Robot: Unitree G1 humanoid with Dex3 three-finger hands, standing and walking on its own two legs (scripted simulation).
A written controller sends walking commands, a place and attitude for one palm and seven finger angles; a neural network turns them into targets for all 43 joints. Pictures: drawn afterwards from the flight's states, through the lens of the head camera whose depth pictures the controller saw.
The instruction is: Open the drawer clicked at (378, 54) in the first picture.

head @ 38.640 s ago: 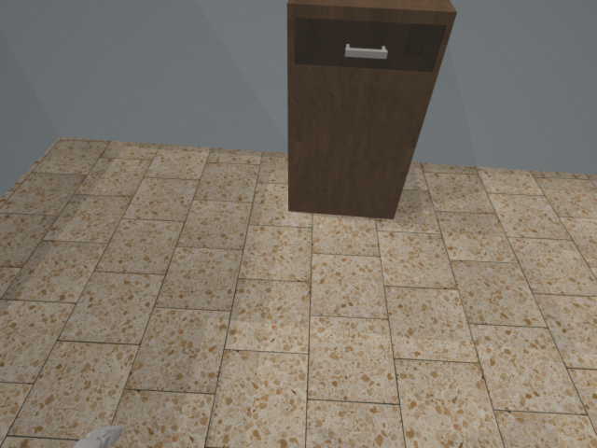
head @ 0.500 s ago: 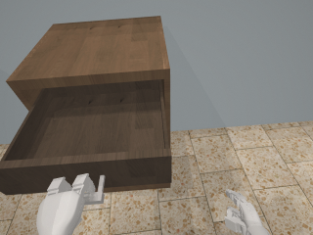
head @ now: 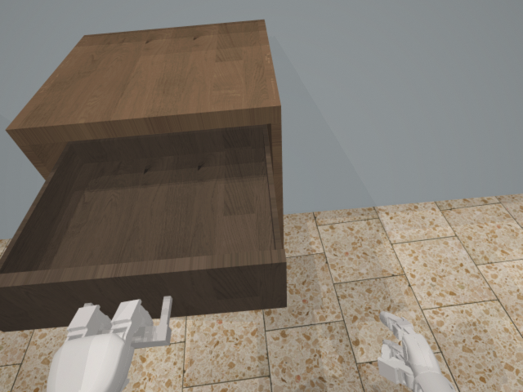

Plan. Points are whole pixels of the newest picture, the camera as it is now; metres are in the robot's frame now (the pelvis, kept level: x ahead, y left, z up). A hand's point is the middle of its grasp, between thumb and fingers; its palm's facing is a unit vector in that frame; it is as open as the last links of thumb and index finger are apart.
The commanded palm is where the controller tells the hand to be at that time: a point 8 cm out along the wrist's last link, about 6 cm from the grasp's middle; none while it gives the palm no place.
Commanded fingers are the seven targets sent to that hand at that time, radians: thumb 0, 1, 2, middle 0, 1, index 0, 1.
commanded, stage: open the thumb to release the handle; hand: left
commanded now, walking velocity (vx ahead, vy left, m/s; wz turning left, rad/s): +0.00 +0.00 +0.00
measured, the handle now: (123, 323) +0.20 +0.22 +0.05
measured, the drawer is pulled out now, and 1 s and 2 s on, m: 0.30 0.29 0.29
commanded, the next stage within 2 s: lift the hand off the handle in 0.46 s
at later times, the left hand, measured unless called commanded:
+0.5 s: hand (121, 362) +0.15 +0.21 +0.03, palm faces +0.04 -0.13 -0.99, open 12.6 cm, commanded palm +0.12 +0.21 +0.08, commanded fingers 0.00 -0.50 0.30 -0.30 -1.20 -0.30 -1.20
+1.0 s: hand (123, 353) +0.16 +0.22 +0.03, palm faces +0.05 -0.11 -0.99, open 13.4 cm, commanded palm +0.14 +0.21 +0.10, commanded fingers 0.00 -0.50 0.30 -0.30 -1.20 -0.30 -1.20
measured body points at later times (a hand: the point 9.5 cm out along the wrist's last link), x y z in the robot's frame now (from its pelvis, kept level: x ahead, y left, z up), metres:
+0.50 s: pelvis -0.01 +0.00 +0.01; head +0.00 -0.03 +0.46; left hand +0.15 +0.22 +0.08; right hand +0.23 -0.19 -0.07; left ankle -0.02 +0.11 -0.70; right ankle +0.01 -0.08 -0.70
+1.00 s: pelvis -0.01 +0.00 +0.01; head -0.01 -0.04 +0.46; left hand +0.16 +0.22 +0.08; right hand +0.22 -0.19 -0.08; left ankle -0.02 +0.11 -0.70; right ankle +0.01 -0.08 -0.70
